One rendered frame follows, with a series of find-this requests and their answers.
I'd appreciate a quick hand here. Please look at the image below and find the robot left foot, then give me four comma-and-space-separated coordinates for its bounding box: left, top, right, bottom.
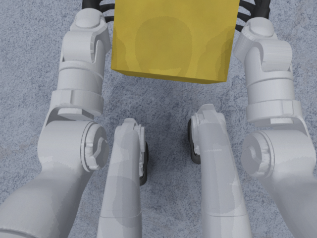
139, 142, 149, 186

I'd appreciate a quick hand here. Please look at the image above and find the robot left thigh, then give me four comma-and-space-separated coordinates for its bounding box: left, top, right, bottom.
97, 122, 146, 238

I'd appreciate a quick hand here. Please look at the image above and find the left robot hand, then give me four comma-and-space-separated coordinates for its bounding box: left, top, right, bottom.
82, 0, 115, 23

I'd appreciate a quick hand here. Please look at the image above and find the right robot forearm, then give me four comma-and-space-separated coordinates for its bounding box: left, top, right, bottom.
233, 17, 316, 155

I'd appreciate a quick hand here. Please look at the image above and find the carton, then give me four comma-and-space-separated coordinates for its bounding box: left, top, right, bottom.
111, 0, 240, 84

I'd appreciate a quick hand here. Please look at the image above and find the left robot upper arm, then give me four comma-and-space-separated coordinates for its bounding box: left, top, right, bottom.
0, 120, 109, 238

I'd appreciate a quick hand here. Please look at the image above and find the left robot forearm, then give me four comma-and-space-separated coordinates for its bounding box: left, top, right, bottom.
37, 8, 111, 158

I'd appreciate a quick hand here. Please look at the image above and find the right robot hand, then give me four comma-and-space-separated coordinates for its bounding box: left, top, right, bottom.
235, 0, 270, 32

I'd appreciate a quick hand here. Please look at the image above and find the right robot upper arm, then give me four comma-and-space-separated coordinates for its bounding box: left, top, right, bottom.
240, 129, 317, 238

